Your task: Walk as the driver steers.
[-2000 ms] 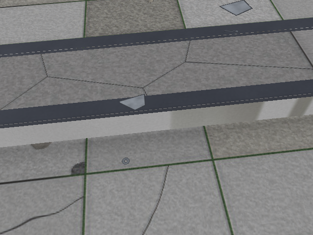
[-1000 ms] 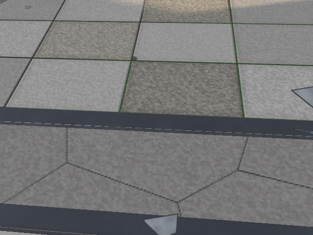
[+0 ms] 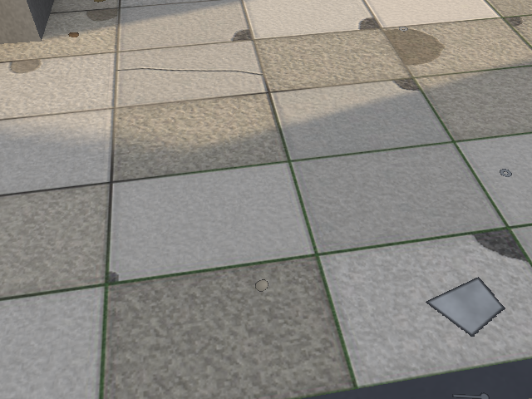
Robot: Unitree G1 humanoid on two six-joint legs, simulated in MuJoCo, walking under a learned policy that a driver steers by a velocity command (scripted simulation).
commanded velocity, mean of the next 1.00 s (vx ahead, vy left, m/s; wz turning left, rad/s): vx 0.50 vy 0.00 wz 0.32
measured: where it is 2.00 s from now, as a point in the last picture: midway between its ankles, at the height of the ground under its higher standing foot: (183, 228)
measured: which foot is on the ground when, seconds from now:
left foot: up 0.00-0.30, down 0.32-0.76, up 0.78-1.00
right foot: down 0.00-0.32, up 0.34-0.74, down 0.76-1.00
